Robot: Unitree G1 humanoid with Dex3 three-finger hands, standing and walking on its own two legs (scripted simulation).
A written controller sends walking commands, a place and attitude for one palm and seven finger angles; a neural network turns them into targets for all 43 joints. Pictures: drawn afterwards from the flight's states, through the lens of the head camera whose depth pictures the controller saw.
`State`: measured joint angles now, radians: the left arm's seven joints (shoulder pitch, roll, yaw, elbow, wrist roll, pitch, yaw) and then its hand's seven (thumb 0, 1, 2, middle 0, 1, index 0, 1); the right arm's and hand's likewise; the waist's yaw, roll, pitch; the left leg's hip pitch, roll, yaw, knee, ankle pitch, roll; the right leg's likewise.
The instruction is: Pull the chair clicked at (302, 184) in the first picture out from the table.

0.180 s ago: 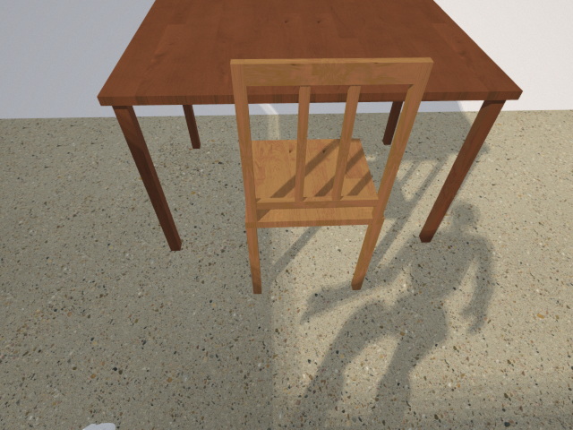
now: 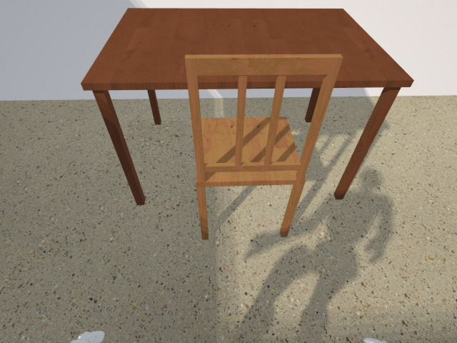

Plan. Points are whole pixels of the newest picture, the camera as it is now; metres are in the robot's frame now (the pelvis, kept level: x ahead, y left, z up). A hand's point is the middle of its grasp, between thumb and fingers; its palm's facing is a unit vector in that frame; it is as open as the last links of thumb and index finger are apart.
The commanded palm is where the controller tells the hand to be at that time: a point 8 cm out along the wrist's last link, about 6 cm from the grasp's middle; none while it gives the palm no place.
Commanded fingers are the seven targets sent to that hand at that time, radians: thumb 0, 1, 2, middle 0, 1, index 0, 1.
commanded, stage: stand and wait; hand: left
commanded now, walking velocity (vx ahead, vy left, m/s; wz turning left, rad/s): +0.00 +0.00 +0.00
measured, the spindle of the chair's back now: (240, 125) +0.75 +0.01 -0.07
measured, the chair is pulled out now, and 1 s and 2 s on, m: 0.00 0.00 0.00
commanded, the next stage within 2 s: look at it before walking up in 0.64 s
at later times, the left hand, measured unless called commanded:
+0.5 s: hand out of the picture +0.05 +0.23 -0.16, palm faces -0.02 -0.95 -0.32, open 7.4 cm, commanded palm none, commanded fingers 0.00 0.90 0.90 -0.20 -0.30 -0.20 -0.30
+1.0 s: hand out of the picture +0.06 +0.22 -0.15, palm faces -0.01 -0.95 -0.32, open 7.4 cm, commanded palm none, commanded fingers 0.00 0.90 0.90 -0.20 -0.30 -0.20 -0.30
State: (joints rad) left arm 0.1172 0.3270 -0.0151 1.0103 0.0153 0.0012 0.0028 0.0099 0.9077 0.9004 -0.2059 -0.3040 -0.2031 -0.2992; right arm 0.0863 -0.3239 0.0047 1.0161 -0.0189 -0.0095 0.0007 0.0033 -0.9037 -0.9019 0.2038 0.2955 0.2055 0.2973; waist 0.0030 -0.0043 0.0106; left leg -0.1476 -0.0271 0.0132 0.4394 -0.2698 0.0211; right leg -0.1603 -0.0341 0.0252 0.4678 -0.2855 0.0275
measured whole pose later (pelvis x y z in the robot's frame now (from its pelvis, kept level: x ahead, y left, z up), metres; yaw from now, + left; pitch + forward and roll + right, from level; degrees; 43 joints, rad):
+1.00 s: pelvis -0.01 -0.02 +0.01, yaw +0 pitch -1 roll +0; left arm 0.13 0.32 0.00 1.10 0.02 -0.01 0.00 0.01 0.91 0.90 -0.21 -0.30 -0.20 -0.30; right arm 0.13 -0.32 0.00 1.12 -0.02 -0.01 0.00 0.00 -0.90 -0.90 0.20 0.30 0.21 0.30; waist 0.00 0.00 0.02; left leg -0.13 0.00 0.00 0.35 -0.21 0.00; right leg -0.14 -0.01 0.01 0.38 -0.22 0.01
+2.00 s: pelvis +0.13 -0.05 -0.02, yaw +0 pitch +0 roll +0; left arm 0.54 0.10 0.02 1.21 0.03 -0.04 0.01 0.01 0.91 0.90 -0.20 -0.30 -0.20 -0.30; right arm 0.18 -0.15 -0.05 1.06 -0.03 -0.03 -0.01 0.01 -0.93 -0.90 0.20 0.30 0.20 0.30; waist 0.02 -0.04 0.05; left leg -0.46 0.06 0.16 0.72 -0.29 0.05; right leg 0.03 0.04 -0.04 0.43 -0.46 -0.06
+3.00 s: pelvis +0.31 -0.10 +0.00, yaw +0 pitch +0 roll -2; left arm 0.19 0.21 0.07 1.03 0.02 0.06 0.04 0.01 0.91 0.90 -0.20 -0.30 -0.20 -0.30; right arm 0.12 -0.13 -0.02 0.97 -0.02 0.03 -0.04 0.00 -0.91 -0.90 0.20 0.30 0.20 0.30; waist 0.02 -0.04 0.09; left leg -0.28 -0.02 0.09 0.44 -0.17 0.09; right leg -0.34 0.00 0.03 0.99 -0.48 0.04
